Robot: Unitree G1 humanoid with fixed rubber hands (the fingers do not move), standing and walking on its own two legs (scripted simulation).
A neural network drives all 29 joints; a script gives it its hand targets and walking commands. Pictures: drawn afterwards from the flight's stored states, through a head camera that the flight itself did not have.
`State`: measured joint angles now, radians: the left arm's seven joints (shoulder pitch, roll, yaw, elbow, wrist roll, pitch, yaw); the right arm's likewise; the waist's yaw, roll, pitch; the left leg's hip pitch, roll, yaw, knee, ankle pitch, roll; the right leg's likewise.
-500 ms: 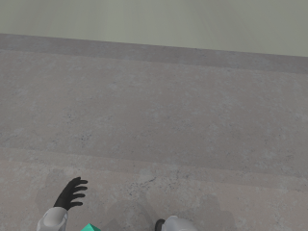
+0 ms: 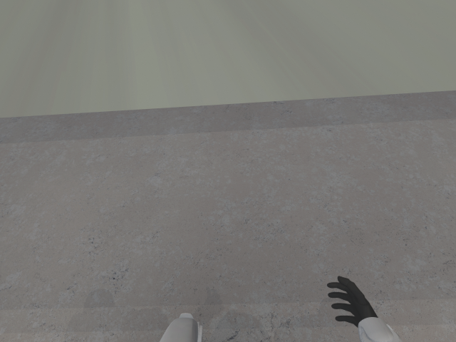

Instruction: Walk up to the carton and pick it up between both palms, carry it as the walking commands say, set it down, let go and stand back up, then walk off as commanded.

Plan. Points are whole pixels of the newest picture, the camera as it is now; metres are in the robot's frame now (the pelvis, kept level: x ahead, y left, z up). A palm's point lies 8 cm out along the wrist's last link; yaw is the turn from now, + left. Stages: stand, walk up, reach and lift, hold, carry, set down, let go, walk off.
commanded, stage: walk off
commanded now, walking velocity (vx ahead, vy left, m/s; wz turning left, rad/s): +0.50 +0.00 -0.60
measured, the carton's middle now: out of the picture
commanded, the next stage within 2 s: stand in 1.30 s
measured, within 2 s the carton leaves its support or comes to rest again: neither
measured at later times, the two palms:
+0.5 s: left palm (154, 195) +0.47 +0.25 -0.11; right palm out of the picture +0.16 -0.21 -0.12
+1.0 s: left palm (213, 153) +0.63 +0.11 -0.12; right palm (428, 216) +0.43 -0.41 -0.11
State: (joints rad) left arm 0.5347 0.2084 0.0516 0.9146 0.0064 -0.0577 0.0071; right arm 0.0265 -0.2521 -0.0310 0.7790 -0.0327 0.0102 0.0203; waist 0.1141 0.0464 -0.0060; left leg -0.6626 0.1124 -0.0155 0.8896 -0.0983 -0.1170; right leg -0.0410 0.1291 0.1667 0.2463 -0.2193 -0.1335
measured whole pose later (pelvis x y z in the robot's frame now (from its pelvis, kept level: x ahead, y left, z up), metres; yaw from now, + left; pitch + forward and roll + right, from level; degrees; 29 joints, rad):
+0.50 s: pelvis +0.26 +0.04 +0.00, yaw -20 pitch +1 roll +1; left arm 0.16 0.30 0.08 0.79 0.03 0.00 -0.06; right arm 0.39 -0.25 -0.05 0.89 -0.03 -0.09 0.00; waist -0.04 -0.04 0.04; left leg -0.10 0.05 0.21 0.35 -0.26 0.00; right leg -0.64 -0.08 -0.01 1.06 -0.19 0.00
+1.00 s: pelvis +0.46 -0.11 -0.01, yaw -37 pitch +1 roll +0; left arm 0.35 0.26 0.07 0.89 0.01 -0.04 -0.01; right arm 0.14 -0.28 -0.05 0.74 -0.04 0.00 0.02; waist 0.05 0.04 0.05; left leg -0.63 0.19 0.02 0.97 -0.22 -0.12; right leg -0.15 0.10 0.00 0.35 -0.22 -0.10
